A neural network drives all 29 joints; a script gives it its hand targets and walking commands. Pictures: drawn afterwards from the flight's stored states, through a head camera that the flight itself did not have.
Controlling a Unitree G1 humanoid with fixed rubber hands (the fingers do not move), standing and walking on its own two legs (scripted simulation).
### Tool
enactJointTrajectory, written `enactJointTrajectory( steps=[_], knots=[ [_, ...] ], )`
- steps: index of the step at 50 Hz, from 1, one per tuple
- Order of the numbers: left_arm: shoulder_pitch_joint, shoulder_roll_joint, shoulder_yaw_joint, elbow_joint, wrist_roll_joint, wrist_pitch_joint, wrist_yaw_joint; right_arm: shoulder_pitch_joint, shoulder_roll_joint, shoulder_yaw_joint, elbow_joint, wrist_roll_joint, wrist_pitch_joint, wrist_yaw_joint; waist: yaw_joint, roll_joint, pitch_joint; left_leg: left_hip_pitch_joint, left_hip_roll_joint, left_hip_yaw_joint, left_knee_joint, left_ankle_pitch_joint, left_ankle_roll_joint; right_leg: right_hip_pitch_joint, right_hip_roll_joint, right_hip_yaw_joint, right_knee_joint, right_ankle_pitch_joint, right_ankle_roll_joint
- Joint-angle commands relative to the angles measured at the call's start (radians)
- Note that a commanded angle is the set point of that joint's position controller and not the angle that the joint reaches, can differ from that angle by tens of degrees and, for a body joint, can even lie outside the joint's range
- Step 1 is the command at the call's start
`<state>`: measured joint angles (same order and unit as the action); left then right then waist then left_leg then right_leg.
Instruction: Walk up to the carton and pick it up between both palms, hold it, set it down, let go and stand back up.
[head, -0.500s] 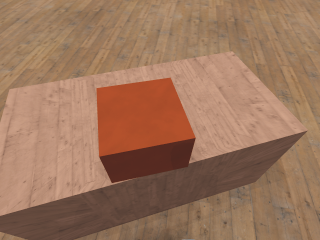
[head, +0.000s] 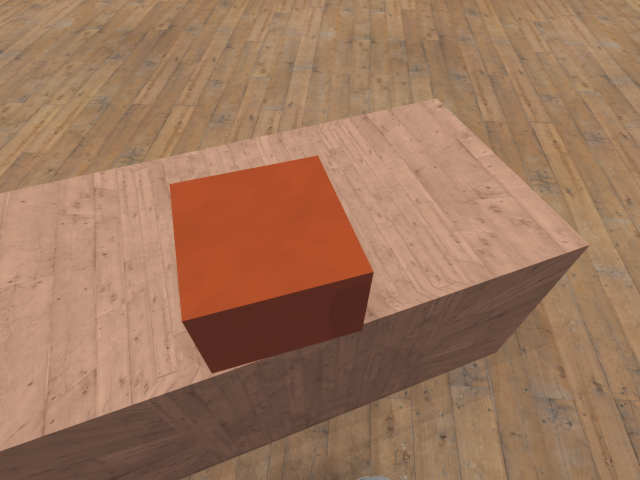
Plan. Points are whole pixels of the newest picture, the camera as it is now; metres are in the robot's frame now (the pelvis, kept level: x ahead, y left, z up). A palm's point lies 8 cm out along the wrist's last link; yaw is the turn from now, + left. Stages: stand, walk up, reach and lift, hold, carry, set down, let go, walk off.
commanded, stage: walk up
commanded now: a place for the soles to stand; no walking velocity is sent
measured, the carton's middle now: (267, 258) +0.48 +0.10 -0.09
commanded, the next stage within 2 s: reach and lift in 0.44 s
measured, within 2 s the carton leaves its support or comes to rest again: neither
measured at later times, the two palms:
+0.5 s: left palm out of the picture +0.08 +0.26 -0.12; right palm out of the picture +0.07 -0.28 -0.14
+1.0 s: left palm (121, 448) +0.17 +0.26 -0.09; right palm (509, 455) +0.17 -0.25 -0.11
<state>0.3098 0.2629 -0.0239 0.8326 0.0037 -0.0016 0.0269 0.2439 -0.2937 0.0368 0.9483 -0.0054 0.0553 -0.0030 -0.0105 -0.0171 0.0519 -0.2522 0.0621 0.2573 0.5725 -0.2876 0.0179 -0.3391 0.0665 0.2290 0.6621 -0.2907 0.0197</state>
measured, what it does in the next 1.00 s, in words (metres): stands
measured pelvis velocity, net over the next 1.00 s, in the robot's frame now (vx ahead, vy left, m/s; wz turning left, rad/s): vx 0.01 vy -0.02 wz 0.12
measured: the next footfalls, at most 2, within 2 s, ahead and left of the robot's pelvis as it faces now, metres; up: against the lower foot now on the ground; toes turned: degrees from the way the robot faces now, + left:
none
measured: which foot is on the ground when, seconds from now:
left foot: down 0.00-1.00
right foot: down 0.00-1.00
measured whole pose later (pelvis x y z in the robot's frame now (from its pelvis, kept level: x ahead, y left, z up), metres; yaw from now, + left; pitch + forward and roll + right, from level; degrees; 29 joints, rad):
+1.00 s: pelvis +0.01 -0.02 -0.01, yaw +7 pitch -1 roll +0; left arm 0.06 0.28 0.09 0.51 0.07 0.34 -0.04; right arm 0.13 -0.21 -0.07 0.74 0.03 -0.08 0.02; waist -0.05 -0.01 0.12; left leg -0.33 0.06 0.08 0.71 -0.35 -0.02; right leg -0.35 0.01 -0.01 0.72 -0.36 -0.02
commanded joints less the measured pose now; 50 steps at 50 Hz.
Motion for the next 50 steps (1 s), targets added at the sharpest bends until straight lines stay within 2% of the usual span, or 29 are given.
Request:
enactJointTrajectory(
  steps=[1,3,5,9,13,17,19,22,23,24,25,26,28,30,32,35,36,38,42,44,50],
  knots=[
    [0.04,0.156,0.034,-0.047,-0.003,-0.017,0.008,-0.005,-0.141,-0.034,-0.056,0.0,-0.009,-0.001,0.001,-0.021,-0.008,0.09,0.106,-0.161,-0.132,-0.117,0.056,-0.122,-0.081,0.086,-0.14,0.132,-0.078],
    [0.031,0.168,0.034,-0.046,-0.007,-0.018,0.011,0.014,-0.128,-0.031,-0.053,0.0,-0.008,0.001,-0.011,-0.046,-0.021,0.145,0.07,-0.154,-0.083,-0.059,0.044,-0.168,-0.107,0.154,-0.198,0.135,-0.094],
    [0.016,0.173,0.033,-0.043,-0.008,-0.017,0.012,0.036,-0.122,-0.029,-0.048,-0.001,-0.011,0.001,-0.021,-0.067,-0.042,0.182,0.059,-0.159,-0.071,-0.027,0.042,-0.173,-0.112,0.172,-0.219,0.152,-0.1],
    [0.01,0.157,0.03,-0.032,-0.009,-0.012,0.01,0.043,-0.131,-0.029,-0.043,-0.001,-0.019,-0.002,-0.012,-0.065,-0.046,0.184,0.074,-0.167,-0.096,-0.003,0.049,-0.154,-0.095,0.143,-0.2,0.167,-0.091],
    [0.017,0.142,0.027,-0.025,-0.006,-0.01,0.01,0.025,-0.15,-0.034,-0.044,-0.001,-0.021,-0.005,0.001,-0.017,-0.048,0.147,0.118,-0.178,-0.143,0.008,0.068,-0.108,-0.066,0.08,-0.124,0.189,-0.074],
    [0.023,0.139,0.027,-0.021,-0.004,-0.008,0.011,-0.005,-0.16,-0.039,-0.048,0.0,-0.016,-0.005,0.011,0.041,-0.025,0.089,0.154,-0.178,-0.183,-0.048,0.087,-0.082,-0.051,0.026,-0.064,0.175,-0.062],
    [0.026,0.148,0.03,-0.02,-0.002,-0.01,0.011,-0.015,-0.154,-0.039,-0.051,-0.001,-0.012,-0.004,0.012,0.024,-0.018,0.084,0.149,-0.164,-0.168,-0.057,0.084,-0.079,-0.06,0.032,-0.072,0.191,-0.064],
    [0.014,0.163,0.033,-0.021,-0.004,-0.011,0.011,-0.003,-0.141,-0.037,-0.051,0.001,-0.007,-0.001,-0.002,-0.024,-0.019,0.114,0.1,-0.146,-0.114,-0.058,0.064,-0.118,-0.082,0.099,-0.139,0.187,-0.081],
    [-0.649,0.202,0.039,-0.119,-0.057,0.182,-0.008,-0.561,-0.092,-0.202,-0.161,-0.098,-0.123,0.038,-0.015,0.02,0.047,-0.25,0.005,-0.182,0.051,-0.25,-0.011,-0.202,-0.084,-0.228,-0.032,-0.217,-0.073],
    [-0.549,0.182,0.028,-0.166,-0.035,0.286,0.0,-0.429,-0.128,-0.223,-0.114,-0.111,-0.14,0.075,-0.012,-0.006,0.079,-0.204,0.01,-0.162,0.094,-0.31,-0.034,-0.227,-0.082,-0.259,0.0,-0.269,-0.09],
    [-0.543,0.166,0.015,-0.265,-0.01,0.376,-0.009,-0.375,-0.123,-0.222,-0.139,-0.091,-0.127,0.088,-0.02,-0.023,-0.039,-0.111,0.013,-0.166,0.139,-0.247,-0.053,-0.235,-0.088,-0.26,0.004,-0.189,-0.105],
    [-0.488,0.15,0.028,-0.315,0.008,0.444,-0.025,-0.302,-0.122,-0.224,-0.155,-0.073,-0.105,0.089,-0.022,-0.037,-0.136,-0.039,0.012,-0.164,0.17,-0.194,-0.068,-0.228,-0.091,-0.257,0.004,-0.113,-0.107],
    [-0.429,0.162,0.068,-0.393,0.062,0.549,-0.062,-0.21,-0.118,-0.219,-0.182,-0.016,-0.049,0.066,-0.046,-0.058,-0.231,0.06,0.015,-0.153,0.221,-0.134,-0.083,-0.221,-0.099,-0.251,-0.002,-0.028,-0.099],
    [-0.337,0.154,0.095,-0.465,0.117,0.605,-0.084,-0.171,-0.152,-0.201,-0.201,0.044,-0.016,0.041,-0.06,-0.005,-0.249,0.14,0.011,-0.163,0.226,0.038,-0.095,-0.194,-0.076,-0.283,0.019,0.165,-0.089],
    [-0.282,0.149,0.112,-0.492,0.153,0.61,-0.094,-0.165,-0.161,-0.178,-0.211,0.08,0.002,0.031,-0.059,0.019,-0.189,0.163,0.0,-0.171,0.188,0.04,-0.093,-0.164,-0.06,-0.29,-0.013,0.146,-0.086],
    [-0.264,0.135,0.114,-0.502,0.159,0.573,-0.086,-0.176,-0.149,-0.154,-0.232,0.083,0.006,0.029,-0.054,0.037,-0.104,0.138,-0.012,-0.185,0.131,0.051,-0.076,-0.152,-0.052,-0.294,-0.049,0.131,-0.08],
    [-0.282,0.134,0.117,-0.502,0.158,0.552,-0.081,-0.189,-0.134,-0.153,-0.241,0.076,0.0,0.034,-0.051,0.03,-0.08,0.135,-0.017,-0.184,0.118,0.017,-0.069,-0.174,-0.054,-0.289,-0.068,0.078,-0.078],
    [-0.317,0.141,0.12,-0.479,0.147,0.514,-0.073,-0.201,-0.098,-0.14,-0.254,0.061,-0.01,0.036,-0.047,0.016,-0.039,0.109,-0.025,-0.178,0.104,-0.013,-0.05,-0.19,-0.066,-0.268,-0.096,0.051,-0.069],
    [-0.37,0.161,0.134,-0.472,0.126,0.432,-0.065,-0.202,-0.05,-0.137,-0.293,0.046,-0.062,0.034,-0.039,0.031,-0.1,0.078,-0.03,-0.168,0.094,0.003,-0.037,-0.126,-0.076,-0.248,-0.095,0.11,-0.048],
    [-0.378,0.164,0.14,-0.468,0.106,0.387,-0.062,-0.19,-0.033,-0.141,-0.307,0.037,-0.101,0.027,-0.047,0.016,-0.137,0.088,-0.032,-0.167,0.095,0.021,-0.032,-0.103,-0.081,-0.239,-0.098,0.15,-0.041],
    [-0.33,0.158,0.154,-0.426,0.047,0.256,-0.054,-0.143,-0.017,-0.123,-0.3,0.036,-0.216,0.011,-0.039,0.01,-0.179,0.136,-0.048,-0.171,0.053,0.116,-0.033,-0.022,-0.077,-0.233,-0.126,0.275,-0.036]
  ],
)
